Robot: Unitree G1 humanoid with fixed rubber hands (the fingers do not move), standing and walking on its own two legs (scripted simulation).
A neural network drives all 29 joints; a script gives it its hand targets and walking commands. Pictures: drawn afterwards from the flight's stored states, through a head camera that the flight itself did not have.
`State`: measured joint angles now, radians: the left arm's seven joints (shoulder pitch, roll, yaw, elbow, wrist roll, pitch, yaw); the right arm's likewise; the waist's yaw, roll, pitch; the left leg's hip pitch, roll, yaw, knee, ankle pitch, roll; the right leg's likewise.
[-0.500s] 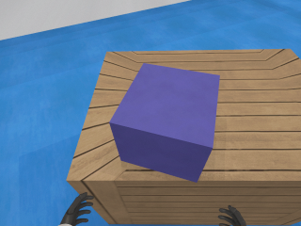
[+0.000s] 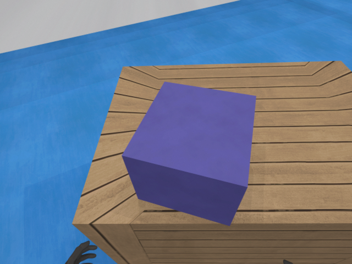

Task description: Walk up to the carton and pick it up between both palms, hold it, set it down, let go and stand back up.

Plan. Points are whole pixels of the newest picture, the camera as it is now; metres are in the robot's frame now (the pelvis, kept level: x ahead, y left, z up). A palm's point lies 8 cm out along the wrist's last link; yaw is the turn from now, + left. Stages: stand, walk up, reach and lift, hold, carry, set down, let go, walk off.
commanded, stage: stand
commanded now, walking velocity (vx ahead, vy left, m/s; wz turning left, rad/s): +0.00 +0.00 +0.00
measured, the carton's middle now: (195, 149) +0.40 -0.02 +0.02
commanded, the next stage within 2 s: none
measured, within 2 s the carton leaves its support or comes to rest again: neither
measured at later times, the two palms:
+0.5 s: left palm out of the picture +0.11 +0.27 -0.08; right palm out of the picture +0.09 -0.25 -0.12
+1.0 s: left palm out of the picture +0.10 +0.27 -0.09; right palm out of the picture +0.07 -0.24 -0.13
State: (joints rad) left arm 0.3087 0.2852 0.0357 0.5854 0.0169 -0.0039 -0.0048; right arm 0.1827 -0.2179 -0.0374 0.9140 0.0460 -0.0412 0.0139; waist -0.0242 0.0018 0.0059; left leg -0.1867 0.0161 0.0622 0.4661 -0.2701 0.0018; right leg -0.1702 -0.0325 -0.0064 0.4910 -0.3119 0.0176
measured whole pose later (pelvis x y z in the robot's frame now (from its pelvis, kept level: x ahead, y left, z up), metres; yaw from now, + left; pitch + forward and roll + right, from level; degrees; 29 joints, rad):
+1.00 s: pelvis -0.01 +0.00 +0.00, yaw +0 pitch -1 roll +0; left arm 0.31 0.29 0.04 0.68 0.02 -0.01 0.01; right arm 0.17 -0.22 -0.04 1.00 0.05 -0.03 0.01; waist -0.02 0.01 -0.01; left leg -0.19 0.02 0.06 0.47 -0.26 0.00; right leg -0.16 -0.03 -0.01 0.48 -0.30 0.02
